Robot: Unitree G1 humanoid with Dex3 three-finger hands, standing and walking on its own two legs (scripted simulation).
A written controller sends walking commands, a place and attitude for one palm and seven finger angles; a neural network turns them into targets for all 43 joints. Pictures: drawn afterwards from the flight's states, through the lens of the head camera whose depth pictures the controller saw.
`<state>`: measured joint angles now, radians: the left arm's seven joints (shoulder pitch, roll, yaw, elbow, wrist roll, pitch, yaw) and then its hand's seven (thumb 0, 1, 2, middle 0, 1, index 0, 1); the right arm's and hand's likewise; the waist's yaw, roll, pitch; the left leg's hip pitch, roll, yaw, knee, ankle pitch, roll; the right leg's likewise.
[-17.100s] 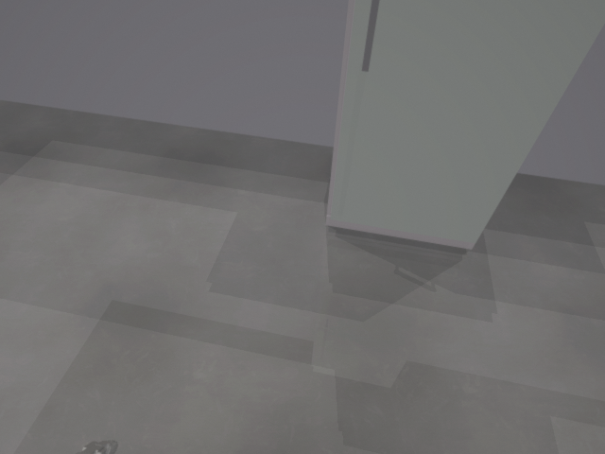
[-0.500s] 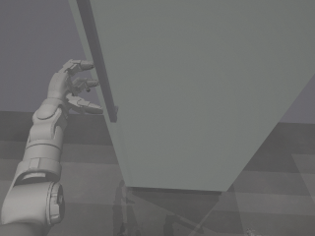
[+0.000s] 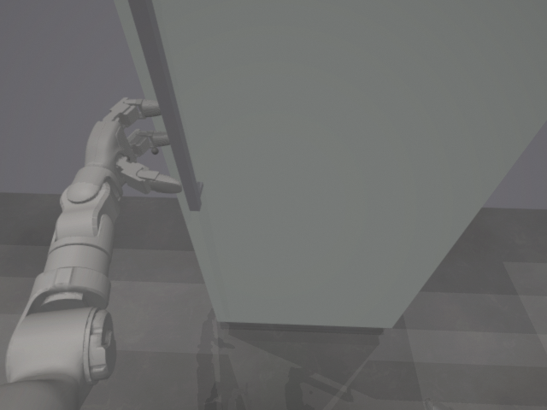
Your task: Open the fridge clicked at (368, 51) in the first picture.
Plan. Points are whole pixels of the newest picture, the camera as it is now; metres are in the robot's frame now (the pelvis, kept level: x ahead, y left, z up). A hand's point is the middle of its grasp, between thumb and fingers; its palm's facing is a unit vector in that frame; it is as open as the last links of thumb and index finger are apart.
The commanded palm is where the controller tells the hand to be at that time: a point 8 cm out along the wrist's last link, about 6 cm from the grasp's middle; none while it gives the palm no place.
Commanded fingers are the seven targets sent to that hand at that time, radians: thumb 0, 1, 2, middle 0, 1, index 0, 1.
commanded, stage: slide the fingers in behind the handle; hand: left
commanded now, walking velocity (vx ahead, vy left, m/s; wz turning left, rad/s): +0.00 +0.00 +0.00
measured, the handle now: (168, 83) +0.48 +0.15 +0.25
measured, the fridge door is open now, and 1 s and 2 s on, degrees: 0 0 0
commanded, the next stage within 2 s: grip the handle and tug to test in 1.60 s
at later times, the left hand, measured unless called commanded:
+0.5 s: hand (170, 156) +0.43 +0.16 +0.16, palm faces -0.01 -1.00 +0.01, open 14.0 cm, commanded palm +0.40 +0.21 +0.17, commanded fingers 0.00 -0.50 0.30 -0.30 -1.20 -0.30 -1.20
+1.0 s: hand (183, 157) +0.42 +0.14 +0.16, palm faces -0.02 -1.00 +0.01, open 14.0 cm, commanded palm +0.40 +0.19 +0.17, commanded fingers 0.00 -0.50 0.30 -0.30 -1.20 -0.30 -1.20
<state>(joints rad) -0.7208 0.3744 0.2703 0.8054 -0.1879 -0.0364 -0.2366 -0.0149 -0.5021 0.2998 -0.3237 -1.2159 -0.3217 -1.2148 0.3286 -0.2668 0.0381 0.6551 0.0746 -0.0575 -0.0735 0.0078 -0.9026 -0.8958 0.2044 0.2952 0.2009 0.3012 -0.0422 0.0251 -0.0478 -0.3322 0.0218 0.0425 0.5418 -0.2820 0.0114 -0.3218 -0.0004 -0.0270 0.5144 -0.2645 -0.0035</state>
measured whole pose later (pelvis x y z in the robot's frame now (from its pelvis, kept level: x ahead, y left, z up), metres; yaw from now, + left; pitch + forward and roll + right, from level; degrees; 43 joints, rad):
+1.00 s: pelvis +0.00 -0.01 +0.00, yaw +0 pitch +2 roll +0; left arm -0.65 0.26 0.19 0.64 -0.18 0.05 -0.13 -0.02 -0.50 0.30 -0.30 -1.20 -0.30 -1.20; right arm 0.27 -0.25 0.04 0.66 0.07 -0.04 -0.07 0.01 -0.90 -0.90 0.20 0.30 0.20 0.30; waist -0.03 0.03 -0.04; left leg -0.28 0.02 0.04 0.51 -0.27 0.00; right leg -0.27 0.00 -0.03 0.49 -0.26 -0.01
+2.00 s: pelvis +0.00 +0.00 +0.00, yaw +0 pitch +2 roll -1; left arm -0.65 0.26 0.18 0.64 -0.18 0.04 -0.12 -0.01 -0.17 0.44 -0.34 -1.25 -0.34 -1.25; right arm 0.28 -0.24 0.04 0.66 0.07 -0.04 -0.07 0.01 -0.90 -0.90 0.20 0.30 0.20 0.30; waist -0.02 0.02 -0.04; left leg -0.28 0.02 0.04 0.51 -0.27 0.01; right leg -0.27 0.00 -0.03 0.48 -0.26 0.00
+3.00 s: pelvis +0.01 -0.01 +0.00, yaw -2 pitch +2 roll +0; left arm -0.52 0.25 0.22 0.49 -0.18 0.07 -0.11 0.01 0.77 0.81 -0.35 -1.40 -0.36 -1.37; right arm 0.28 -0.24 0.03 0.63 0.06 -0.03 -0.05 0.01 -0.90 -0.90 0.20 0.30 0.20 0.30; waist -0.04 0.03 -0.05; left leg -0.23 0.04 0.07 0.48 -0.28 0.00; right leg -0.24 0.02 0.01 0.47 -0.26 -0.01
